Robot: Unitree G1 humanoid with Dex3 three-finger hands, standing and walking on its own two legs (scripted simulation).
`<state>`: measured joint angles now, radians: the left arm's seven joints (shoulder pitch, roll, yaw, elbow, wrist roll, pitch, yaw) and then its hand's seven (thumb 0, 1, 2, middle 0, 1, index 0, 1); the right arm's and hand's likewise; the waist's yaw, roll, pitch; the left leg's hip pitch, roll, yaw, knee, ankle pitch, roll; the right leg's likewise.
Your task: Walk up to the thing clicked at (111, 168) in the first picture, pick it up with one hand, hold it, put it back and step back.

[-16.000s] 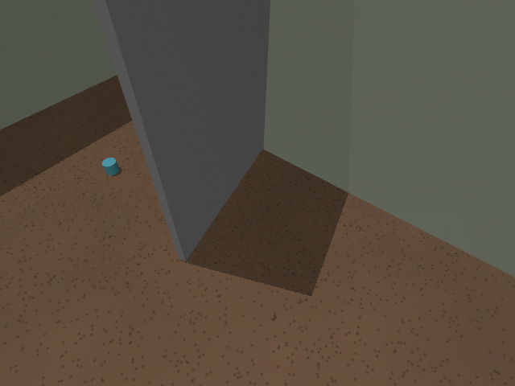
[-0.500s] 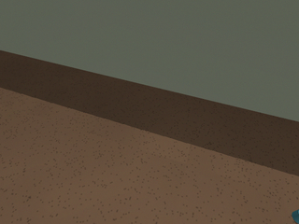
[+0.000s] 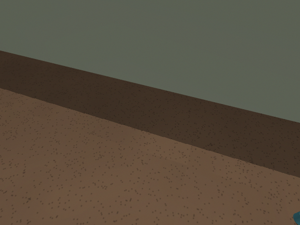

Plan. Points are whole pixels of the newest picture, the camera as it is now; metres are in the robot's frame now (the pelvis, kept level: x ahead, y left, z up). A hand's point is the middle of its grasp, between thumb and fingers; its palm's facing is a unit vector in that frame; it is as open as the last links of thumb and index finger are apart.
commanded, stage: stand
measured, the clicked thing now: out of the picture +0.33 -0.91 -0.75
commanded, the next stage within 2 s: walk up in 0.42 s
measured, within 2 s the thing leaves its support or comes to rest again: neither
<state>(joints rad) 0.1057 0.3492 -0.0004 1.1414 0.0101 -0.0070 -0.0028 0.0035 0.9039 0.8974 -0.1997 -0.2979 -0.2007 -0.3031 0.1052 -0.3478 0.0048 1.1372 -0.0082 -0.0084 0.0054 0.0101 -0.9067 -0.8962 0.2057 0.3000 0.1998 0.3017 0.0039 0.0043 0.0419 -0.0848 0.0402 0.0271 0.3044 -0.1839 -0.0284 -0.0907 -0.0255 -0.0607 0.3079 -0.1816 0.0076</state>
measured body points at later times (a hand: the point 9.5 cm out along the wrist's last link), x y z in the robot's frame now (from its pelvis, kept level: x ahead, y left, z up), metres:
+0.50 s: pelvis +0.01 +0.00 +0.00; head +0.01 +0.00 +0.45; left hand +0.07 +0.32 -0.13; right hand +0.08 -0.30 -0.13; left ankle -0.02 +0.13 -0.74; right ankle -0.01 -0.12 -0.75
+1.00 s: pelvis +0.16 +0.11 -0.01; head +0.17 +0.12 +0.43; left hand +0.19 +0.45 -0.13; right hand +0.25 -0.21 -0.12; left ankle +0.12 +0.22 -0.75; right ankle +0.26 -0.01 -0.71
